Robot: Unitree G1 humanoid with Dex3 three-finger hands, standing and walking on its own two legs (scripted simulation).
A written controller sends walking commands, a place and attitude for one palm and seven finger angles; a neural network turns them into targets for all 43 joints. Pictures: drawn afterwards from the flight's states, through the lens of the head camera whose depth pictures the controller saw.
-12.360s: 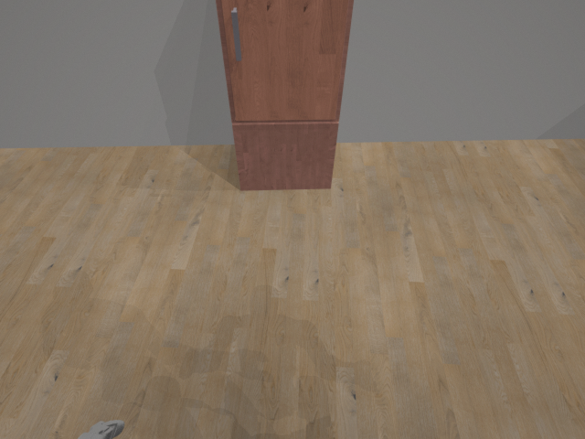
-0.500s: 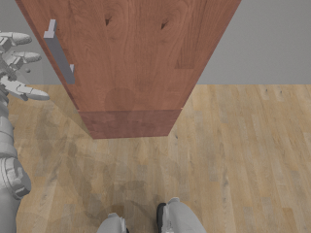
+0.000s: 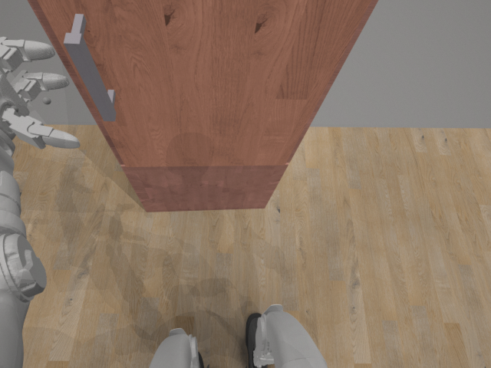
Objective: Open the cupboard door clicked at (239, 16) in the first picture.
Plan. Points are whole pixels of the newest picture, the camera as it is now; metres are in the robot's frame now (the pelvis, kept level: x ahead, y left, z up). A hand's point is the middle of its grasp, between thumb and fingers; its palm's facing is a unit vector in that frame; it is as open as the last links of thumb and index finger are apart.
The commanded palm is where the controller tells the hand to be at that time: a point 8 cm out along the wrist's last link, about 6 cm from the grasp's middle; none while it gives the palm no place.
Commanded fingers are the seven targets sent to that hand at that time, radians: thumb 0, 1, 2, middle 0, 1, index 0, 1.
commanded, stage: slide the fingers in behind the handle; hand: left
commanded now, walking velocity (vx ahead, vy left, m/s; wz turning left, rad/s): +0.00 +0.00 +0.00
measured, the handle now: (96, 74) +0.55 +0.19 +0.07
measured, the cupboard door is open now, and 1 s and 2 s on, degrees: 0 0 0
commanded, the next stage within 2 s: close the thumb around the handle in 1.58 s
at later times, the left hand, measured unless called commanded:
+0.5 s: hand (61, 101) +0.50 +0.23 +0.07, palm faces +0.00 -1.00 -0.02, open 14.1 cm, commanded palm +0.48 +0.25 +0.07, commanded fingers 0.00 -0.50 0.30 -0.30 -1.20 -0.30 -1.20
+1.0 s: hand (91, 105) +0.50 +0.19 +0.07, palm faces -0.02 -1.00 -0.05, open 13.9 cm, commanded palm +0.47 +0.23 +0.07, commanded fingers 0.00 -0.50 0.30 -0.30 -1.20 -0.30 -1.20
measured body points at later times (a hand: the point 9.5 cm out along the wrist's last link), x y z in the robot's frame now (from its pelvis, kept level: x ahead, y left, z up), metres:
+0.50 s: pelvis +0.00 +0.00 +0.00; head +0.15 +0.03 +0.43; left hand +0.49 +0.28 +0.07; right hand +0.01 -0.27 -0.10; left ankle -0.03 +0.08 -0.67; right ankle +0.06 -0.13 -0.67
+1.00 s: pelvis +0.00 +0.00 +0.00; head +0.14 +0.01 +0.43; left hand +0.49 +0.24 +0.07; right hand +0.03 -0.26 -0.11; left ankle -0.03 +0.08 -0.67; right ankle +0.06 -0.13 -0.67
